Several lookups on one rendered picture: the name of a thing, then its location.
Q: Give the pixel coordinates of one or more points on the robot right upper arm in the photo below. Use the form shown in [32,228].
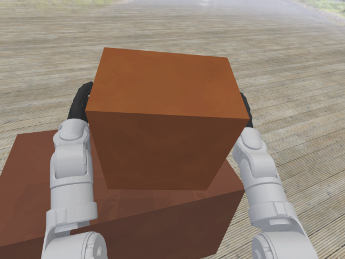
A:
[282,245]

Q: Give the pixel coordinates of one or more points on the robot left upper arm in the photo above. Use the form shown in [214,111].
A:
[89,245]

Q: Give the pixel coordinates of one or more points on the carton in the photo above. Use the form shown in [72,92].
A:
[163,121]

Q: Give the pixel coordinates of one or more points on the robot left forearm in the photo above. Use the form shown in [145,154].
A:
[71,181]

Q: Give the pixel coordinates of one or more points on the robot right forearm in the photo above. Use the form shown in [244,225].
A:
[269,209]

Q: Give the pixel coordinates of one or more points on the robot left hand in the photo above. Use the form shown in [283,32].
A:
[77,110]

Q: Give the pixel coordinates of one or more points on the pedestal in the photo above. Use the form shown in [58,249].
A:
[136,224]

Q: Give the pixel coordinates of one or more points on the robot right hand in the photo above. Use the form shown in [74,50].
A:
[249,124]

